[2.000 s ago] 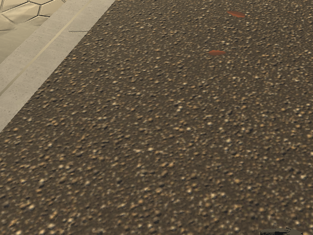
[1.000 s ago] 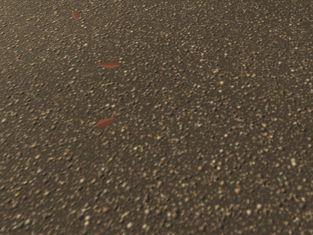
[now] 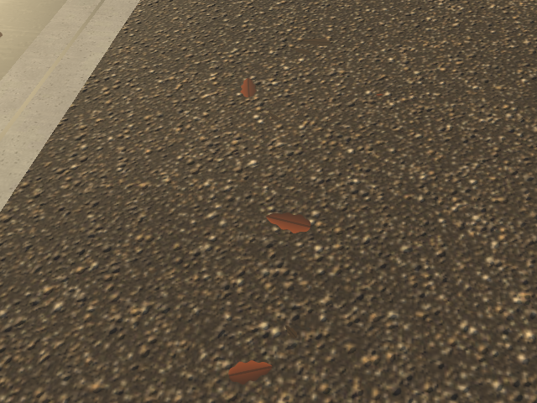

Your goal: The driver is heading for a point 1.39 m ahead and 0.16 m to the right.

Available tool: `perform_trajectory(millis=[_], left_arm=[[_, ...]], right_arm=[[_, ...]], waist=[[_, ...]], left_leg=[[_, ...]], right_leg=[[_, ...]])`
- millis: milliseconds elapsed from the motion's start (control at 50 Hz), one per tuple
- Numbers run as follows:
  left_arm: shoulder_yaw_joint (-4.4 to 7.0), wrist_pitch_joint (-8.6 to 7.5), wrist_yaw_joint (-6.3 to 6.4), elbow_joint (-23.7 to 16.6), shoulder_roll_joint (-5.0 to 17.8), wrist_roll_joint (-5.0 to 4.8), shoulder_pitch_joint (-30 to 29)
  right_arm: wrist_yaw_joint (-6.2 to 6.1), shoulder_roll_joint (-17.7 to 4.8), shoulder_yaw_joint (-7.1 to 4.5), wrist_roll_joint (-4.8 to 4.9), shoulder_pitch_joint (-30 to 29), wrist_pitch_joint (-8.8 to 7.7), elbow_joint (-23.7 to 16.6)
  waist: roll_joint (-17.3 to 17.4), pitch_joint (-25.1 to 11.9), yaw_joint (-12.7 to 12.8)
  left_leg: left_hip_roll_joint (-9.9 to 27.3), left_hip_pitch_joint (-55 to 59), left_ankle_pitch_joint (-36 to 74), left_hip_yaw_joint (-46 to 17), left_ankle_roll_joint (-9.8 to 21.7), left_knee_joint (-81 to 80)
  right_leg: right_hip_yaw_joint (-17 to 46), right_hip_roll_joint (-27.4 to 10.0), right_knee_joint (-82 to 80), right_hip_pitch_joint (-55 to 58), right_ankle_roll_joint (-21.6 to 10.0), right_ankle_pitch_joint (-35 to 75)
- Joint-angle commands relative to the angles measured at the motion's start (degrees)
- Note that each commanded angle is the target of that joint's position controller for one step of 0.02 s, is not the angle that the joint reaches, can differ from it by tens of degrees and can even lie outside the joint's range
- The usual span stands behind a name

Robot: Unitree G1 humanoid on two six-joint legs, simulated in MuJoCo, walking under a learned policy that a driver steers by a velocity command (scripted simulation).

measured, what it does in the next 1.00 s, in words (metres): walks ahead: left foot, then right foot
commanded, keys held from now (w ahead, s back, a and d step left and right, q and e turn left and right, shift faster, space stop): e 0.44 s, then no key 0.16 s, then q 0.40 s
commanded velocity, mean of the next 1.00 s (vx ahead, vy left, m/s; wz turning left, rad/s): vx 0.11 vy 0.00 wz -0.21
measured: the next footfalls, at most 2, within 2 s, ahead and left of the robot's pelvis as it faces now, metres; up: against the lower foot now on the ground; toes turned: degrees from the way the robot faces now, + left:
left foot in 0.18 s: +0.25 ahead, +0.11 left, +0.00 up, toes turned -8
right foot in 0.62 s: +0.14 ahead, -0.09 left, +0.00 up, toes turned -20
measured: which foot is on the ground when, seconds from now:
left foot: up 0.00-0.16, down 0.18-0.62, up 0.64-1.00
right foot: down 0.00-0.18, up 0.20-0.60, down 0.62-1.00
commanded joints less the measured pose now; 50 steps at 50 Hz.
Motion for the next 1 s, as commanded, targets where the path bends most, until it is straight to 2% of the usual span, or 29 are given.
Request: perform_trajectory(millis=[20,60,100,140,160,180,200,220,240,260,280,300,320,360,460,540,580,600,620,640,660,680,700,720,740,760,800,900,1000], left_arm=[[2.38,-0.60,0.27,-2.9,9.1,-0.02,0.3],[2.64,-0.08,0.37,-2.6,9.5,0.13,1.7],[2.81,0.66,0.72,-2.8,9.4,0.37,1.8],[3.21,1.16,1.23,-3.9,10.0,0.33,-0.7],[3.35,1.03,1.22,-4.5,10.0,-0.31,-2.2],[2.80,0.48,1.03,-6.5,7.6,-1.11,-2.2],[1.97,0.74,1.60,-6.7,2.8,-1.32,6.1],[2.72,2.10,2.45,-6.0,7.1,-0.64,9.5],[3.20,3.30,2.35,-4.8,8.6,0.78,6.0],[3.33,3.90,1.60,-5.5,8.2,1.28,1.6],[3.34,4.57,0.96,-6.1,7.3,1.24,-0.3],[3.27,5.34,0.38,-6.3,6.7,1.38,-0.9],[3.16,5.91,0.06,-6.4,6.1,1.28,-0.7],[3.15,6.43,-0.24,-7.2,5.9,0.88,-1.7],[2.07,7.71,-1.42,-10.6,4.8,1.14,-8.6],[1.24,7.47,-1.40,-12.0,4.9,0.83,-11.0],[0.90,6.74,-1.03,-11.5,4.5,1.02,-9.2],[0.84,6.07,-0.80,-11.0,5.1,1.26,-8.2],[0.87,5.27,-0.34,-11.3,7.3,1.94,-8.5],[1.39,4.87,0.02,-13.7,12.6,1.66,-12.7],[0.67,4.38,0.81,-12.2,8.8,2.15,-11.0],[-0.76,4.06,1.13,-11.6,5.3,2.34,-14.8],[-1.11,3.88,1.45,-11.4,4.5,2.25,-17.4],[-0.95,3.62,2.03,-11.5,5.3,1.88,-18.5],[-0.69,3.53,2.52,-11.3,6.0,1.39,-18.0],[-0.54,3.62,2.71,-10.9,6.4,0.93,-16.5],[-0.04,3.96,2.98,-10.2,7.1,0.37,-14.7],[0.78,4.61,3.16,-9.0,6.8,1.11,-14.3],[1.93,4.74,2.62,-8.2,8.4,1.42,-15.4]], right_arm=[[-0.19,-2.9,-0.08,0.69,-4.9,-0.60,-5.0],[-0.84,-2.9,0.07,1.31,-5.9,-0.88,-5.4],[-1.41,-3.6,-0.01,1.54,-5.6,-1.25,-5.4],[-2.02,-5.1,-0.51,1.59,-1.1,-1.88,-4.1],[-2.56,-6.2,-0.85,1.19,2.7,-2.60,-3.2],[-3.35,-10.1,-1.75,0.32,8.5,-3.28,-2.7],[-3.46,-13.1,-2.16,0.37,10.6,-2.43,-3.6],[-3.22,-12.9,-3.11,2.17,11.0,-0.91,-3.3],[-3.22,-7.8,-1.99,2.44,7.6,-0.37,-4.5],[-3.38,-4.6,-0.96,2.26,3.8,-0.17,-5.1],[-3.56,-4.0,-0.67,1.74,2.0,0.05,-5.1],[-3.84,-4.6,-0.85,1.71,1.5,0.07,-4.9],[-3.83,-5.0,-1.10,1.53,1.7,0.03,-4.6],[-3.75,-5.3,-1.41,1.34,2.4,-0.24,-4.1],[-3.49,-6.5,-2.16,0.99,3.1,0.60,-3.4],[-2.60,-8.9,-3.06,0.85,4.9,1.59,-2.2],[-2.34,-9.7,-3.31,1.55,4.4,2.40,-1.8],[-2.21,-9.4,-3.28,1.66,5.5,2.84,-1.2],[-1.69,-5.8,-2.41,1.32,8.7,3.12,-0.8],[-1.60,0.3,-0.60,1.83,10.0,3.44,-2.9],[-2.12,-3.5,-1.32,1.81,6.5,4.74,-1.4],[-1.62,-3.3,-1.45,2.83,7.7,5.24,-0.6],[-1.39,-3.9,-1.75,2.83,8.9,5.20,0.8],[-1.37,-5.4,-2.45,2.31,9.7,4.99,1.8],[-1.34,-6.5,-3.03,1.78,11.1,4.80,2.8],[-1.35,-6.6,-3.32,1.79,11.4,4.65,3.1],[-1.45,-5.5,-3.36,2.17,11.0,4.70,2.9],[-1.35,-3.7,-3.09,2.22,8.4,5.62,1.4],[-0.85,-3.3,-3.02,2.70,9.3,5.40,0.2]], waist=[[-6.6,1.0,-0.8],[-6.8,-1.1,-0.3],[-7.7,-2.5,-0.4],[-8.0,-3.2,-2.8],[-6.3,-4.4,-5.2],[-0.4,-10.3,-6.8],[9.7,-17.0,-3.3],[11.6,-21.4,-3.6],[3.6,-14.5,-2.7],[2.4,-8.6,-2.4],[3.8,-6.1,-1.7],[5.8,-4.7,-1.2],[6.3,-4.8,-0.9],[5.3,-6.2,-0.5],[6.7,-5.3,-1.9],[7.8,-5.6,-3.2],[6.3,-5.4,-1.7],[4.0,-4.7,-1.1],[-5.5,-4.5,-2.2],[-19.3,-2.9,-4.2],[-12.3,-2.0,-0.6],[-11.6,-0.5,-3.9],[-11.7,0.9,-4.9],[-12.8,0.5,-5.2],[-12.3,-0.4,-4.9],[-10.2,-1.7,-4.3],[-8.1,-2.7,-3.5],[-9.6,-2.0,-1.9],[-10.3,-4.3,-2.7]], left_leg=[[-2.0,1.5,6.0,2.6,-1.3,-7.4],[-4.2,4.9,7.7,3.0,-1.0,-9.9],[-5.7,8.4,7.2,2.1,-0.2,-12.7],[-6.2,15.1,8.2,0.6,1.0,-19.7],[-4.6,22.1,13.9,-0.2,2.2,-25.3],[6.5,34.0,25.1,-8.4,5.0,-24.5],[23.0,44.8,52.3,-20.5,10.0,-18.6],[26.2,42.8,47.5,-28.8,16.2,-20.8],[21.7,36.2,36.4,-24.0,15.3,-24.0],[17.3,30.3,31.3,-17.0,13.2,-26.6],[14.7,26.6,31.3,-12.1,12.3,-28.3],[13.0,23.5,31.6,-8.2,12.3,-29.6],[12.0,21.6,33.4,-5.6,12.5,-29.8],[12.3,21.5,34.6,-3.0,13.4,-29.8],[12.9,19.1,17.6,0.7,13.5,-31.9],[13.4,18.0,12.7,0.6,13.2,-29.8],[12.7,16.4,11.7,1.4,11.3,-26.1],[11.6,13.7,9.4,2.5,8.6,-23.5],[7.6,9.3,1.2,6.0,4.3,-16.2],[-1.6,2.5,-18.4,10.3,0.2,-10.9],[0.8,10.8,-18.4,2.5,0.4,-5.4],[0.0,13.1,-15.1,1.2,0.8,-5.0],[-0.9,13.4,-11.9,1.1,1.1,-4.4],[-2.1,12.4,-10.1,1.4,1.3,-2.9],[-3.2,11.4,-10.4,1.4,1.2,-0.2],[-3.9,10.4,-11.7,1.0,1.0,2.3],[-3.7,8.2,-13.6,1.0,0.3,5.4],[-2.9,8.5,-15.5,3.2,0.0,0.6],[-3.4,14.6,-14.5,5.7,2.1,-7.6]], right_leg=[[11.5,-12.5,-4.4,-2.4,-7.5,22.7],[10.4,-11.8,0.6,-1.2,-5.6,33.7],[11.9,-11.3,4.8,-0.3,-3.7,35.9],[14.5,-10.2,9.8,-0.7,-1.6,32.9],[13.7,-7.7,15.6,-2.9,0.0,30.2],[10.9,-5.0,27.1,-8.9,1.9,16.4],[3.7,1.2,41.0,-17.9,2.5,-27.2],[-0.5,0.5,49.1,-21.5,2.5,-30.5],[0.3,-2.4,52.3,-22.9,3.1,-25.1],[-0.4,-3.5,51.2,-23.1,4.0,-21.1],[-0.8,-4.5,50.8,-22.6,5.2,-18.7],[-1.5,-5.0,50.8,-21.2,6.1,-16.7],[-2.4,-4.7,51.3,-19.6,6.5,-15.3],[-2.6,-4.4,50.4,-19.1,6.9,-14.1],[-4.3,-6.7,37.8,-17.0,6.3,-11.0],[-6.8,-5.2,26.2,-9.9,4.6,-13.3],[-7.9,-4.2,15.4,-3.9,3.1,-8.5],[-6.7,-4.2,7.5,0.6,2.4,-4.0],[4.9,-12.5,-2.7,4.6,1.3,-4.4],[21.5,-28.0,-6.6,1.5,-4.0,5.3],[15.9,-27.2,-5.1,-7.5,-7.5,7.1],[10.7,-23.5,-5.2,-9.2,-6.9,6.8],[6.3,-20.4,-5.3,-9.3,-5.1,7.0],[3.4,-18.4,-4.2,-6.4,-3.9,10.6],[1.3,-18.0,-1.9,-3.4,-4.2,18.7],[0.6,-18.8,-0.1,-0.8,-4.9,24.6],[0.3,-20.9,1.4,2.8,-6.5,27.6],[0.1,-22.1,2.3,3.4,-8.0,19.5],[-0.8,-23.7,5.4,1.6,-7.6,21.1]])
Keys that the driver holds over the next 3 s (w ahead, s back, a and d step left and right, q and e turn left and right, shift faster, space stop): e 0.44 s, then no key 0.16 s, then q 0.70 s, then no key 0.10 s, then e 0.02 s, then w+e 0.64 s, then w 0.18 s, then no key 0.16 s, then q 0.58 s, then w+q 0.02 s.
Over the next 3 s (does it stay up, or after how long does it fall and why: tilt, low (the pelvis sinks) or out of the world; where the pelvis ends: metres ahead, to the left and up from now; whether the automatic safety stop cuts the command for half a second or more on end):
stays up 0.53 -0.04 -0.02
